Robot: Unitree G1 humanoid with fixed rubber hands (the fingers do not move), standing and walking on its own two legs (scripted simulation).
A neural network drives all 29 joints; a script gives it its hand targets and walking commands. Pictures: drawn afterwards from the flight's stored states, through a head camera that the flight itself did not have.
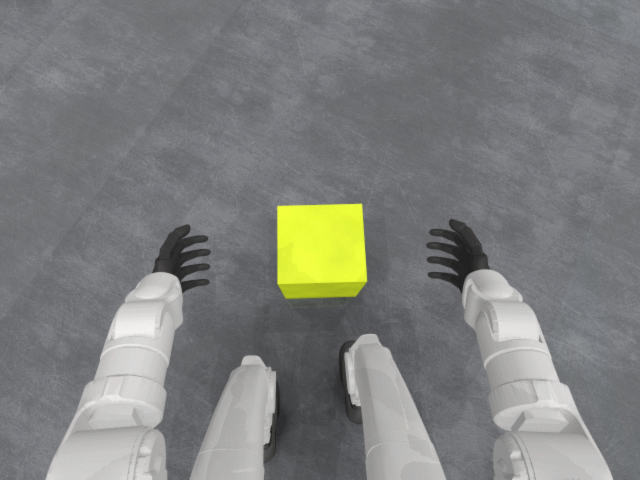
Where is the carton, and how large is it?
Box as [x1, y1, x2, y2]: [277, 204, 366, 298]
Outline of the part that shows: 361,204 277,206 278,285 286,298 356,295 366,281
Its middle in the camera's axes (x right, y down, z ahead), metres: +0.01 +0.03 +0.99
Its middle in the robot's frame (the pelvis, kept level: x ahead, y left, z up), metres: +0.48 -0.03 -0.55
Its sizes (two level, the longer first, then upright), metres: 0.197 0.183 0.248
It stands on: the floor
